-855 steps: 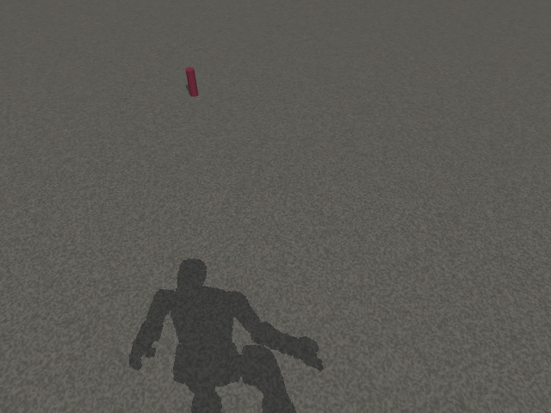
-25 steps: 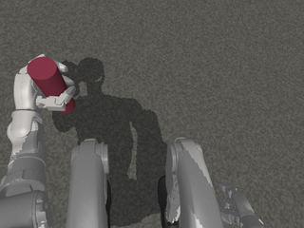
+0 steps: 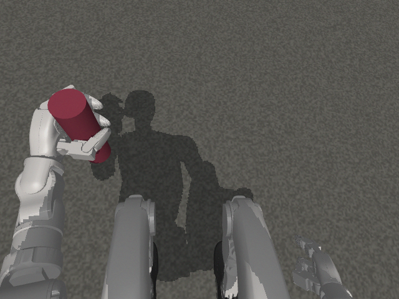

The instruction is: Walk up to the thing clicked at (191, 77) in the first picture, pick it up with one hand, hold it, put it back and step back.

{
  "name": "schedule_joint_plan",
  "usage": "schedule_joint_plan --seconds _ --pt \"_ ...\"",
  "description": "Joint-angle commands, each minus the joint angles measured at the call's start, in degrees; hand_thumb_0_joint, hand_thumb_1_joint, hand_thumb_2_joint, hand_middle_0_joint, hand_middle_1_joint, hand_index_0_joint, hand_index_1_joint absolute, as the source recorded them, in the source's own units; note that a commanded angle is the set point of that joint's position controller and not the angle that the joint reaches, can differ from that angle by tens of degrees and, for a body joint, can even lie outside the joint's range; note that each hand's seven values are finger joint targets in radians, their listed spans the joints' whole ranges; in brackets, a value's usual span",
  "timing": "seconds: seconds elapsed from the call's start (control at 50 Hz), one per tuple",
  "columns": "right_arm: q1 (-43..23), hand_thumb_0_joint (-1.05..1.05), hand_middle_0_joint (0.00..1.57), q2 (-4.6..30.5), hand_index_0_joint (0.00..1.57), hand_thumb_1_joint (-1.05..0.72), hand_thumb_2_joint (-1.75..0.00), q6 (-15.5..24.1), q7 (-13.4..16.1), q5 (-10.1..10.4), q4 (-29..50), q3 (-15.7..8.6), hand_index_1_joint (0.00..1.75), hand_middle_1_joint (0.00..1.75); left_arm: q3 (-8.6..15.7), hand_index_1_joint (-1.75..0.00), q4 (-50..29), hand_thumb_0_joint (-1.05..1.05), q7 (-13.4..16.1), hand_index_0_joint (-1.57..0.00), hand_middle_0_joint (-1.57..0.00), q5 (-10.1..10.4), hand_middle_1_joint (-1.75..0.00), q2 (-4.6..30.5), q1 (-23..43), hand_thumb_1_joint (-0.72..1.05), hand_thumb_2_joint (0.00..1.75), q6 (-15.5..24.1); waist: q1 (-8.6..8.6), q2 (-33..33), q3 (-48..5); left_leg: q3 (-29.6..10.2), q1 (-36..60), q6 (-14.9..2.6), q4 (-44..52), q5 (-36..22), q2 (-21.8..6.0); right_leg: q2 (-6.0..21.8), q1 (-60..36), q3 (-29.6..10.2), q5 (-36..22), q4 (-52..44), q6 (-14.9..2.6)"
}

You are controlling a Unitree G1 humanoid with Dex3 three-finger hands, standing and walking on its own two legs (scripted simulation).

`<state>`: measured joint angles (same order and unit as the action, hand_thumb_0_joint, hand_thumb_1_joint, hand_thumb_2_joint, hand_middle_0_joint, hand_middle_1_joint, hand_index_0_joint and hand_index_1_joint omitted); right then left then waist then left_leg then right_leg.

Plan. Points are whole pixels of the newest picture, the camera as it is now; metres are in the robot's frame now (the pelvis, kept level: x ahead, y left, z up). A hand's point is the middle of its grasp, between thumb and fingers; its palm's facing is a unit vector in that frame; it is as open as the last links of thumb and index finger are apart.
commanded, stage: lift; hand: left
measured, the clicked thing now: (85, 132) +0.41 +0.21 +0.00
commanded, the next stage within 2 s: hold in 1.66 s
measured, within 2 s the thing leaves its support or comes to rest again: neither
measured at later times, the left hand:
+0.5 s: hand (31, 77) +0.39 +0.20 +0.19, palm faces +0.03 -1.00 -0.01, open 7.4 cm
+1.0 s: hand out of the picture +0.37 +0.20 +0.27, palm faces +0.01 -1.00 -0.01, open 7.4 cm
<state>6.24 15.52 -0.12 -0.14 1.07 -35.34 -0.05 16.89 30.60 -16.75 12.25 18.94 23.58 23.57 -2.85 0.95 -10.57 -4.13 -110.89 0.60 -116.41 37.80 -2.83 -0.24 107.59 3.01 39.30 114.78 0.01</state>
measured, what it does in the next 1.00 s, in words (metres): rises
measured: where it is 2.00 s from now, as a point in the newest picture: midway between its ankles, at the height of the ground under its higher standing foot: (187, 289)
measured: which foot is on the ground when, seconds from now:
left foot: down 0.00-1.00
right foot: down 0.00-1.00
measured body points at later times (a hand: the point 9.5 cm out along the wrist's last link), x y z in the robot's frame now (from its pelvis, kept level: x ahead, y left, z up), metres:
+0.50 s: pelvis +0.04 +0.01 +0.15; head +0.15 +0.03 +0.58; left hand +0.38 +0.26 +0.19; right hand +0.22 -0.24 +0.05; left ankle +0.09 +0.13 -0.41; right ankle +0.09 -0.12 -0.41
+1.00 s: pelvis +0.05 +0.01 +0.23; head +0.12 +0.03 +0.67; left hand +0.37 +0.25 +0.28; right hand +0.20 -0.23 +0.13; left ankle +0.09 +0.13 -0.41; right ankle +0.08 -0.12 -0.41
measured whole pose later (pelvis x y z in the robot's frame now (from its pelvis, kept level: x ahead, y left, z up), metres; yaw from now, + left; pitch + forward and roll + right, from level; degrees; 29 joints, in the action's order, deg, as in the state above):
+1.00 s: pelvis +0.05 +0.01 +0.23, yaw +3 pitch +15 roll -2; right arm 13.2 13.1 3.9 2.7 2.4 -34.7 0.5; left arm 8.7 19.7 -11.7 12.4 14.5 7.7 16.1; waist -1.9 1.1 -6.6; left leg -1.3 -55.2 0.0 -68.8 28.6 -2.2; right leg 0.4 52.0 2.1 29.2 66.4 0.8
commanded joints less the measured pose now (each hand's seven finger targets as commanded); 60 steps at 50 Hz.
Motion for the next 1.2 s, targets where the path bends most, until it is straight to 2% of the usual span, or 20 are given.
schedule_joint_plan --seconds 0.0,0.08,0.14,0.16,0.2,0.24,0.3,0.42,0.44,0.5,0.54,0.62,0.66,0.68,0.78,0.88,0.9,0.92,1.04,1.18 --pt "4.17 0.00 0.20 9.44 0.20 -0.90 -0.89 2.07 1.07 0.80 6.11 -4.06 0.30 0.30 2.33 -1.36 -18.89 0.00 1.64 -1.33 -1.30 2.19 -1.38 9.85 10.69 0.47 1.20 1.90 0.74 3.73 -33.99 0.76 28.63 -2.17 18.84 -4.05 1.19 -0.88 -22.41 -1.08 -6.44 -20.49 -1.98" --pt "4.33 0.00 0.20 9.07 0.20 -0.90 -0.89 2.22 1.82 1.31 6.54 -4.29 0.30 0.30 -0.58 -1.36 -22.86 0.00 2.81 -1.33 -1.29 1.06 -1.39 8.74 6.99 0.50 1.22 -0.58 0.16 4.96 -33.25 0.07 35.04 -2.00 22.82 -6.74 1.10 -0.87 -25.14 -0.56 -10.00 -23.57 -2.01" --pt "4.10 0.00 0.20 8.72 0.20 -0.90 -0.89 2.68 2.19 1.68 7.27 -4.26 0.30 0.30 0.18 -1.36 -26.92 0.00 3.74 -1.33 -1.30 1.86 -1.39 9.03 5.61 0.50 1.22 -2.00 0.70 4.37 -33.05 0.15 38.41 -2.15 25.40 -9.26 1.18 -0.90 -29.23 -0.71 -12.16 -26.58 -1.83" --pt "3.79 0.00 0.20 8.53 0.20 -0.90 -0.89 2.89 2.22 1.71 7.54 -4.34 0.30 0.30 -1.36 -1.36 -26.30 0.00 3.85 -1.34 -1.31 2.25 -1.39 6.83 4.16 0.48 1.21 -2.51 0.19 3.97 -31.82 0.25 38.60 -2.11 26.33 -8.84 1.16 -0.88 -30.37 -0.95 -11.81 -27.81 -1.70" --pt "4.34 0.00 0.20 8.76 0.20 -0.90 -0.89 3.21 2.53 1.93 7.52 -4.55 0.30 0.30 -1.87 -1.37 -28.68 0.00 4.68 -1.34 -1.31 2.22 -1.40 6.43 3.65 0.52 1.22 -3.26 0.12 5.00 -30.87 -0.70 42.57 -1.74 29.54 -8.77 1.04 -0.78 -30.97 -0.48 -11.93 -29.17 -1.83" --pt "4.13 0.00 0.20 8.27 0.20 -0.90 -0.89 3.39 2.80 2.15 7.77 -4.42 0.30 0.30 -0.51 -1.36 -28.10 0.00 5.61 -1.34 -1.31 1.63 -1.39 8.04 1.24 0.52 1.21 -4.12 0.71 3.77 -29.38 -0.44 43.64 -1.81 31.49 -9.08 1.15 -0.83 -34.20 -0.72 -12.22 -31.87 -1.63" --pt "4.69 0.00 0.20 7.47 0.20 -0.90 -0.89 3.87 2.91 2.18 8.24 -4.11 0.30 0.30 -3.20 -1.37 -29.51 0.00 5.90 -1.35 -1.32 1.72 -1.40 5.14 -2.77 0.48 1.21 -5.14 0.24 2.86 -29.23 0.00 47.72 -1.98 33.91 -14.58 1.33 -0.86 -39.46 -0.67 -17.46 -35.03 -1.33" --pt "5.73 0.00 0.20 7.02 0.20 -0.90 -0.89 4.85 3.16 2.15 7.47 -3.90 0.30 0.30 -3.76 -1.35 -28.66 0.00 6.80 -1.34 -1.31 1.48 -1.38 4.62 -2.13 0.46 1.20 -6.31 -0.70 3.17 -23.63 0.16 52.96 -1.75 39.72 -15.47 1.44 -0.84 -44.43 -0.74 -18.64 -40.91 -1.25" --pt "5.79 0.00 0.20 6.82 0.20 -0.90 -0.89 4.91 3.20 2.12 7.63 -3.77 0.30 0.30 -4.28 -1.35 -28.22 0.00 6.99 -1.34 -1.31 1.43 -1.37 3.85 -2.48 0.47 1.20 -6.25 -0.65 3.08 -22.36 0.04 53.66 -1.65 40.95 -15.14 1.44 -0.81 -45.43 -0.62 -18.44 -41.61 -1.30" --pt "5.64 0.00 0.20 6.54 0.20 -0.90 -0.89 5.23 3.28 2.11 7.72 -3.69 0.30 0.30 -2.23 -1.35 -27.28 0.00 7.17 -1.35 -1.32 1.10 -1.38 5.74 -2.86 0.46 1.20 -5.78 0.51 2.14 -21.10 0.91 55.17 -1.69 43.24 -15.65 1.63 -0.53 -49.83 -1.40 -19.02 -44.96 -1.22" --pt "5.61 0.00 0.20 6.38 0.20 -0.90 -0.89 5.46 3.09 1.94 8.03 -3.53 0.30 0.30 -4.67 -1.36 -27.60 0.00 7.00 -1.35 -1.33 0.96 -1.39 3.66 -3.31 0.42 1.20 -5.52 0.13 2.82 -19.76 0.84 57.21 -1.46 45.54 -15.00 1.71 -0.54 -50.75 -1.04 -18.37 -46.50 -1.31" --pt "6.22 0.00 0.20 6.71 0.20 -0.90 -0.89 5.82 3.01 1.71 7.88 -3.56 0.30 0.30 -4.08 -1.36 -26.72 0.00 6.48 -1.36 -1.33 0.70 -1.38 4.61 -3.63 0.41 1.18 -4.83 0.67 3.95 -20.45 0.70 62.80 -1.13 48.45 -19.39 1.53 -0.49 -53.74 -0.54 -22.03 -48.27 -1.42" --pt "6.11 0.00 0.20 6.48 0.20 -0.90 -0.89 5.93 3.00 1.65 7.84 -3.40 0.30 0.30 -5.83 -1.35 -26.88 0.00 6.08 -1.35 -1.32 0.75 -1.37 3.11 -3.62 0.42 1.19 -4.54 0.50 4.53 -17.88 0.40 64.59 -0.82 51.19 -17.08 1.45 -0.55 -53.77 -0.27 -19.86 -50.11 -1.43" --pt "6.23 0.00 0.20 6.42 0.20 -0.90 -0.89 5.99 3.09 1.61 7.90 -3.40 0.30 0.30 -4.15 -1.35 -27.65 0.00 6.27 -1.35 -1.32 0.96 -1.37 4.46 -2.23 0.42 1.19 -4.31 0.85 3.61 -17.93 0.50 64.31 -0.98 52.04 -15.76 1.54 -0.48 -55.43 -0.44 -18.89 -51.47 -1.34" --pt "6.00 0.00 0.20 6.40 0.20 -0.91 -0.89 6.37 3.13 1.57 7.73 -3.19 0.30 0.30 -5.67 -1.38 -25.59 0.00 5.58 -1.36 -1.34 1.28 -1.39 3.11 -1.49 0.39 1.20 -3.48 0.33 2.71 -15.37 0.57 67.33 -0.90 55.36 -14.47 1.48 -0.49 -57.39 -0.44 -18.18 -54.49 -1.12" --pt "6.78 0.00 0.20 6.35 0.20 -0.90 -0.89 6.35 3.28 1.33 7.82 -3.12 0.30 0.30 -4.84 -1.36 -23.77 0.00 5.07 -1.35 -1.33 1.31 -1.37 3.45 -3.10 0.43 1.20 -3.21 0.84 1.16 -15.77 1.59 69.37 -1.04 57.70 -16.38 1.80 -0.48 -62.58 -0.64 -20.05 -57.64 -1.00" --pt "6.70 0.00 0.20 6.30 0.20 -0.90 -0.89 6.37 3.38 1.27 7.71 -3.12 0.30 0.30 -6.01 -1.36 -23.52 0.00 4.89 -1.35 -1.33 1.24 -1.37 2.42 -3.17 0.43 1.20 -3.44 0.48 0.35 -14.97 1.85 69.69 -1.11 57.92 -17.10 1.79 -0.48 -63.07 -0.73 -20.85 -58.44 -0.88" --pt "6.82 0.00 0.20 6.41 0.20 -0.90 -0.89 6.37 3.38 1.23 7.50 -3.18 0.30 0.30 -4.88 -1.36 -24.41 0.00 5.00 -1.36 -1.34 1.17 -1.38 3.84 -1.66 0.46 1.22 -3.12 0.65 1.65 -14.28 1.62 70.31 -1.00 59.15 -15.94 1.74 -0.62 -62.67 -0.55 -19.68 -58.79 -1.02" --pt "6.44 0.00 0.20 5.92 0.20 -0.90 -0.89 6.69 3.41 1.21 7.55 -2.80 0.30 0.30 -5.23 -1.38 -23.10 0.00 4.83 -1.36 -1.34 1.39 -1.39 2.97 -0.76 0.45 1.23 -2.26 0.84 1.58 -11.56 1.58 72.72 -0.85 62.93 -13.30 1.62 -0.44 -64.82 -0.69 -17.40 -61.92 -1.00" --pt "6.95 0.00 0.20 6.10 0.20 -0.90 -0.89 6.73 3.60 1.00 7.01 -2.90 0.30 0.30 -5.20 -1.35 -20.97 0.00 3.68 -1.33 -1.31 1.53 -1.37 2.78 -1.73 0.46 1.22 -2.04 0.59 0.43 -11.23 2.52 75.73 -1.03 64.82 -17.32 1.74 -0.59 -69.49 -0.97 -21.24 -64.88 -0.90"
